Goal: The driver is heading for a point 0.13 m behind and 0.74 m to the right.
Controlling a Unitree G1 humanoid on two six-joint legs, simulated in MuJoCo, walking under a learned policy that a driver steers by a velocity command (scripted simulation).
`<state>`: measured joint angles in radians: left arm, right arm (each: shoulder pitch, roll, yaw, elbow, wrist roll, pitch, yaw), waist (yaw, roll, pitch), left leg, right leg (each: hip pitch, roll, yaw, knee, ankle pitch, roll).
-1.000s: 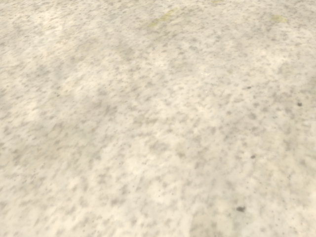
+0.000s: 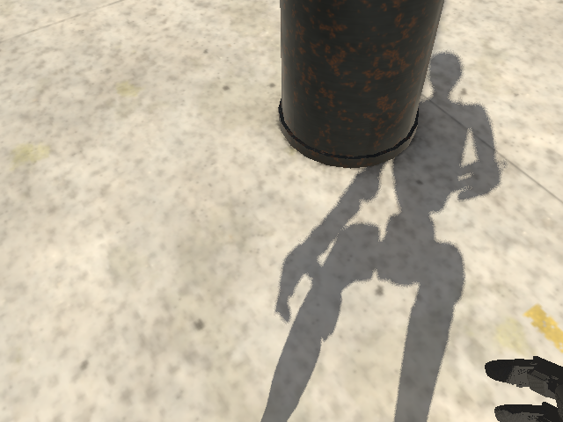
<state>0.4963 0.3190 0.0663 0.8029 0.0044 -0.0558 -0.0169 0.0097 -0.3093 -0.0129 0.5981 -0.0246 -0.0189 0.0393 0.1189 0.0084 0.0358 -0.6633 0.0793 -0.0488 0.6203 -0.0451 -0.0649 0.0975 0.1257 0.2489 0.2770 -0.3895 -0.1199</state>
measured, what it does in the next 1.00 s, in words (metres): walks ahead, turning right: left foot, then right foot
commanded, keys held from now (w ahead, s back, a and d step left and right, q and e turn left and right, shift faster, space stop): w+e+shift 0.50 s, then e+shift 0.06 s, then w+e+shift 0.44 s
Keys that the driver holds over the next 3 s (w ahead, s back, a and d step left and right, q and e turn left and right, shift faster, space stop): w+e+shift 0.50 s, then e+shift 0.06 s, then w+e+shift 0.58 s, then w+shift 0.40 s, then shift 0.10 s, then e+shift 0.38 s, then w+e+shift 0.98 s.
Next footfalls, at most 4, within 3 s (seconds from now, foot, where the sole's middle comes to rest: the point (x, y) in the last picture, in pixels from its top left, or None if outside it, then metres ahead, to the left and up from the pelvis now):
0.06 left None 0.26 0.16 -0.77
0.52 right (393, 359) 0.61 -0.15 -0.77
0.94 left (443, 225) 1.03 -0.30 -0.77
1.40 right None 1.00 -0.76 -0.77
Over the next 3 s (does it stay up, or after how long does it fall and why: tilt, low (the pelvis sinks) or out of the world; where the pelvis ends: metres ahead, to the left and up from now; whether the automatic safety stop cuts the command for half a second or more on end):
stays up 0.79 -1.56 -0.01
